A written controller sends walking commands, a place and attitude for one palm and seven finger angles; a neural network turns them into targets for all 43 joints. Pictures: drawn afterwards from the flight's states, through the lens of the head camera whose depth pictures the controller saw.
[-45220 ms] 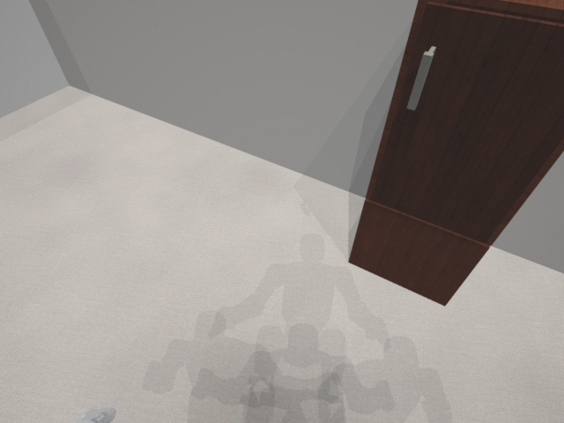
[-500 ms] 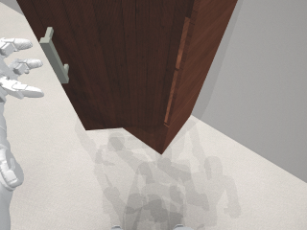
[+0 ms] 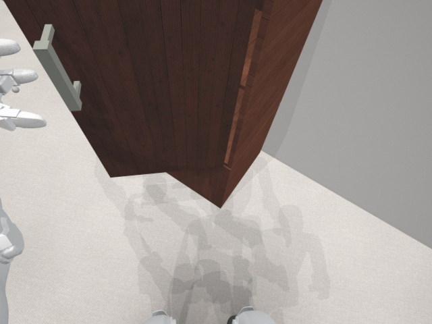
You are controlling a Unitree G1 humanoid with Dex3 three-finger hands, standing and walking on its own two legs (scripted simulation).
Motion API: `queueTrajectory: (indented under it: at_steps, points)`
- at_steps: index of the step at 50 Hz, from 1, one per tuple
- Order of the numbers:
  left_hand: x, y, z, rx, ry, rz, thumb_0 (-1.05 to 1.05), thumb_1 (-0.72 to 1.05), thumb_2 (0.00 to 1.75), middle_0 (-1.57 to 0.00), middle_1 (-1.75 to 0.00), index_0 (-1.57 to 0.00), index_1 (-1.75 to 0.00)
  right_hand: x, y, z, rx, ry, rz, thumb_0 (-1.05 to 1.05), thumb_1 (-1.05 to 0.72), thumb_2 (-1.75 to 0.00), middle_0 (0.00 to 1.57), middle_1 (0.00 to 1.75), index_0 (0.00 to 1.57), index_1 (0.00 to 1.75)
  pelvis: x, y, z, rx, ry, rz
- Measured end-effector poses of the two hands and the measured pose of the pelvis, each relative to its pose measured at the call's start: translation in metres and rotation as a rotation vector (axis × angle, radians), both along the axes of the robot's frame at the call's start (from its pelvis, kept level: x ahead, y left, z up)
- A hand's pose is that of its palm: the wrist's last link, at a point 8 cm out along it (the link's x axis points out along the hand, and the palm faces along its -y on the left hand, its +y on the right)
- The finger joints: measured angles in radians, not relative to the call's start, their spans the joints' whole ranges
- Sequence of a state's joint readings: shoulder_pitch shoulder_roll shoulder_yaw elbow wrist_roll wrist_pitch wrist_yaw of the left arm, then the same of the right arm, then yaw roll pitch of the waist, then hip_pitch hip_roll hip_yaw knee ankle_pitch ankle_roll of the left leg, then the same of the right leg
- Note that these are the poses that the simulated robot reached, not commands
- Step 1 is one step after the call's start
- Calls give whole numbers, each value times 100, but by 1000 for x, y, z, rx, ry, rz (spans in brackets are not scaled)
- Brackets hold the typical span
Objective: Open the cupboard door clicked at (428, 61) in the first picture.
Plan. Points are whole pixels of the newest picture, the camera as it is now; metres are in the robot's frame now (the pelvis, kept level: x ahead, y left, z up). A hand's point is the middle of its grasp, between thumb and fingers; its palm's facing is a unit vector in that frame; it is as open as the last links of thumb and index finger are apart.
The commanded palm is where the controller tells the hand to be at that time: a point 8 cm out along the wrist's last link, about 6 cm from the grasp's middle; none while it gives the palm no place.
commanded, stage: slide the fingers in behind the handle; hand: left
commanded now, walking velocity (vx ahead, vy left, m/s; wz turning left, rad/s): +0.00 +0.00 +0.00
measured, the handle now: (62, 71) +0.53 +0.24 +0.13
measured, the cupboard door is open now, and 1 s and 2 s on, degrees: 42 42 42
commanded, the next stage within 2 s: close the thumb around the handle in 1.58 s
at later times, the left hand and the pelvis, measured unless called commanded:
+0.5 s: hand (38, 92) +0.48 +0.26 +0.13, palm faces +0.07 -1.00 +0.01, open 14.0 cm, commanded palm +0.46 +0.31 +0.13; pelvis +0.01 +0.00 +0.00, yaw +1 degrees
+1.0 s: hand (69, 87) +0.48 +0.22 +0.14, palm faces +0.05 -1.00 +0.00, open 14.0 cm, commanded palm +0.46 +0.27 +0.13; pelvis +0.00 -0.01 +0.00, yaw +1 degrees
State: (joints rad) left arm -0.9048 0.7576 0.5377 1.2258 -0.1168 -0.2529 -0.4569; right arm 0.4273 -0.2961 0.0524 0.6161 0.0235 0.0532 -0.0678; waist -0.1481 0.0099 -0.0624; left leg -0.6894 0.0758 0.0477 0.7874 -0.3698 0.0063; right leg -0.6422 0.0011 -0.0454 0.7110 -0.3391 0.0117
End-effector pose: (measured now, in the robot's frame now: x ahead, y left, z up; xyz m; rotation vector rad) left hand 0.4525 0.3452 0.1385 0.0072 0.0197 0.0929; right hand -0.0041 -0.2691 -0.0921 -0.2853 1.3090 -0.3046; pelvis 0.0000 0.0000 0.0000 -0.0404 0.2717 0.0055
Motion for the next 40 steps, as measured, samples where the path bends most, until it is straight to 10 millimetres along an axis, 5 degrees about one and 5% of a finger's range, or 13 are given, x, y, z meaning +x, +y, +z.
queueTrajectory:
  at_steps: [25, 40]
  points:
    - [1, -31, -7, -21, 0, -28, -1, -50, 30, -30, -120, -30, -121, 49, 12, -5, 46, -100, 49, 1, -90, -90, 20, 30, 20, 30, 12, 3, 2, -1, -24, 12]
    - [2, -52, -6, -24, -5, -38, -1, -50, 30, -30, -120, -30, -121, 28, 2, -7, 40, -66, 36, 1, -90, -90, 20, 30, 20, 30, 4, -3, 2, 5, -32, 14]
